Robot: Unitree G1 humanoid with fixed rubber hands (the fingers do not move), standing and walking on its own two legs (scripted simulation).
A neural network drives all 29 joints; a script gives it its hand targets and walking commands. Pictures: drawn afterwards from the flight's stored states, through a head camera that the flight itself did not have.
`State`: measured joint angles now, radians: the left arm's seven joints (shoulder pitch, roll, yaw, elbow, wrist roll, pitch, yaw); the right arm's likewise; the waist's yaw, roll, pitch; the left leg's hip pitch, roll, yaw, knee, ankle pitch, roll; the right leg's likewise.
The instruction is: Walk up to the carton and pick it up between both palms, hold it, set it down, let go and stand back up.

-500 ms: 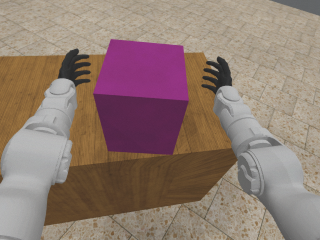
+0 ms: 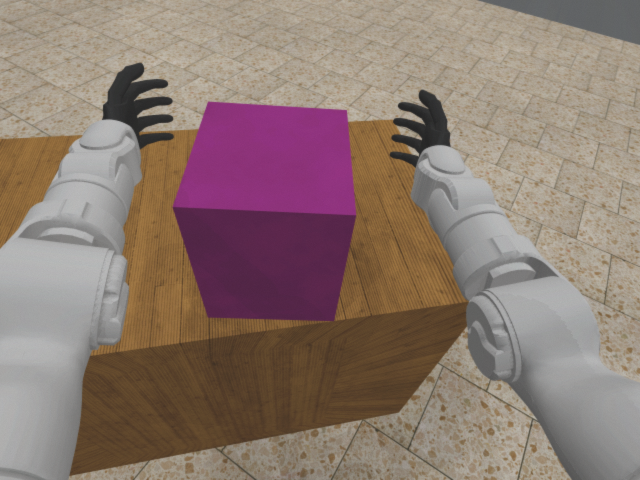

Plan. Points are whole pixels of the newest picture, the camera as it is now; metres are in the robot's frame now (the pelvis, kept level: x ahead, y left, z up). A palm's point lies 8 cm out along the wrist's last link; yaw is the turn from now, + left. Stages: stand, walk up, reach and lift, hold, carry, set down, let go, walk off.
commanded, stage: set down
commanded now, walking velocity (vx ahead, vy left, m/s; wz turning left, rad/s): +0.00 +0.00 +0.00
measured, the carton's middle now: (274, 217) +0.48 +0.02 +0.04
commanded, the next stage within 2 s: none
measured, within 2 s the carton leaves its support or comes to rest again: neither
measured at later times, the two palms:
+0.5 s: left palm (120, 192) +0.44 +0.20 +0.14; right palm (420, 212) +0.39 -0.16 +0.13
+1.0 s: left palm (98, 253) +0.38 +0.23 +0.11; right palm (420, 255) +0.35 -0.15 +0.10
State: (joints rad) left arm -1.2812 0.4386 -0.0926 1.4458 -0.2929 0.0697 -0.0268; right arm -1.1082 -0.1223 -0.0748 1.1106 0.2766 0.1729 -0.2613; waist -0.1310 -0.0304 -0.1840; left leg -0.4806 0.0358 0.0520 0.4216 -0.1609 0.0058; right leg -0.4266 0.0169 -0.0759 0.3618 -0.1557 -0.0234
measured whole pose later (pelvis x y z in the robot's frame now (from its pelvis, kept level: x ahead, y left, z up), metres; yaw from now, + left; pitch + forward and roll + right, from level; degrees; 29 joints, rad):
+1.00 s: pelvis -0.01 +0.02 +0.00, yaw -1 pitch -1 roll -1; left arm -0.62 0.33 0.04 0.71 -0.18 0.20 -0.05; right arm -0.50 -0.05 -0.07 0.58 0.21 0.15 -0.26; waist -0.01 -0.03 0.00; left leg -0.22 0.02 0.07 0.42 -0.19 0.03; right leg -0.16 0.01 -0.04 0.34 -0.16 0.00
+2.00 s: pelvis +0.02 +0.00 +0.00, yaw -1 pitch -3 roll -1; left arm 0.12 0.32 0.00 0.36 -0.18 -0.05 -0.10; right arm 0.19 -0.05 0.04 0.33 0.12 -0.12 -0.17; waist 0.04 -0.02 0.06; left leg -0.11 0.02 0.06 0.39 -0.23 0.00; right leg -0.06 0.02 -0.03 0.34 -0.22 -0.02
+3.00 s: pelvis +0.02 -0.01 +0.01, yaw -1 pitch -4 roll +0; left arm 0.19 0.23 0.01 0.55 -0.02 0.10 -0.01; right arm 0.17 -0.14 -0.02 0.72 -0.01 -0.17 0.00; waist 0.02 -0.02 0.07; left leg -0.09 0.03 0.05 0.36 -0.20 -0.01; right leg -0.07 0.02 -0.03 0.34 -0.21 -0.03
